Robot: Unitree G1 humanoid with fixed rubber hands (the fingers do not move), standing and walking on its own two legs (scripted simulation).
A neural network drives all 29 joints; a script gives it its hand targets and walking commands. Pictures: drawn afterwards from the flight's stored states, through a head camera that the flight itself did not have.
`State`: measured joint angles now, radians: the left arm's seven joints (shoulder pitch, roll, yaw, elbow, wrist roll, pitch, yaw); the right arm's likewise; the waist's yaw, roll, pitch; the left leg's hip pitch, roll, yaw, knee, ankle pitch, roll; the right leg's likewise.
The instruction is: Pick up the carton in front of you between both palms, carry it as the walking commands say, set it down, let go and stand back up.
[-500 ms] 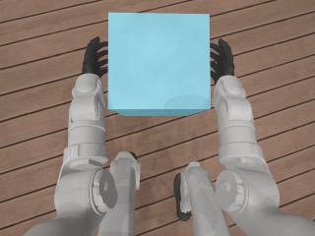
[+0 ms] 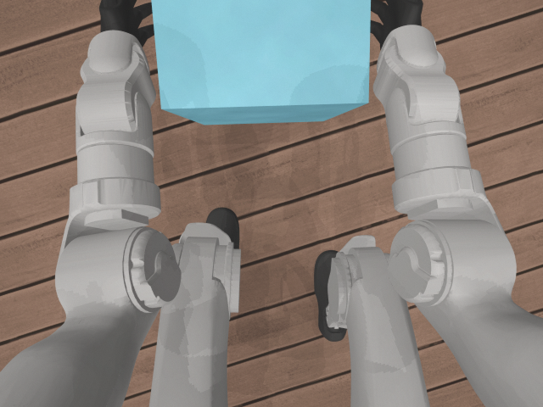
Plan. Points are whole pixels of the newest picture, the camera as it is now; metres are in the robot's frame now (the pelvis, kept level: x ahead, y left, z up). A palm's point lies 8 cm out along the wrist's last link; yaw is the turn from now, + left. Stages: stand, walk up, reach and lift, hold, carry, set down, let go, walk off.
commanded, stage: set down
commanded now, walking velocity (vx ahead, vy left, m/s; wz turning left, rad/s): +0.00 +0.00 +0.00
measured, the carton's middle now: (262, 39) +0.55 +0.10 -0.22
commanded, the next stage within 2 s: none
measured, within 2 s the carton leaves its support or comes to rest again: rests again in 0.64 s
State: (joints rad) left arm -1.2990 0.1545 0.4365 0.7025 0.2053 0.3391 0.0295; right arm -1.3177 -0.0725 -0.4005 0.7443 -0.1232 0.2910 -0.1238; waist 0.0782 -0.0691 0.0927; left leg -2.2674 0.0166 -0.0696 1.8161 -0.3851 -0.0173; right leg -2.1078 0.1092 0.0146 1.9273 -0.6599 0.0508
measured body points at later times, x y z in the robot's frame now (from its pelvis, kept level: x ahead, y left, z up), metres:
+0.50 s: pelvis +0.00 -0.01 -0.06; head +0.39 +0.04 +0.16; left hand +0.55 +0.26 -0.24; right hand +0.59 -0.05 -0.24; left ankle +0.14 +0.13 -0.42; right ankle +0.07 -0.13 -0.42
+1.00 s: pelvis -0.01 -0.01 -0.07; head +0.37 +0.03 +0.14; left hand +0.54 +0.26 -0.25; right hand +0.58 -0.05 -0.26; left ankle +0.14 +0.13 -0.42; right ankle +0.07 -0.12 -0.42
